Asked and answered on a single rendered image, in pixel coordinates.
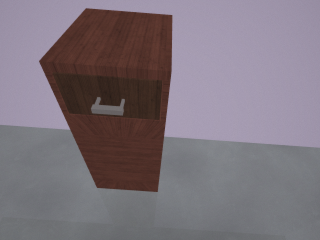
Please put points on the cabinet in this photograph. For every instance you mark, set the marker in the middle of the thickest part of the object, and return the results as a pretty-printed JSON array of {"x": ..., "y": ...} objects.
[{"x": 120, "y": 153}]

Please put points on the drawer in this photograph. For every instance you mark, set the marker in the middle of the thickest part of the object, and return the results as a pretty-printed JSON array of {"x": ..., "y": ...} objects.
[{"x": 80, "y": 92}]

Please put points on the handle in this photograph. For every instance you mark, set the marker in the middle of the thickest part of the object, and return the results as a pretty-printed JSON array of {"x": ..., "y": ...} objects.
[{"x": 107, "y": 109}]

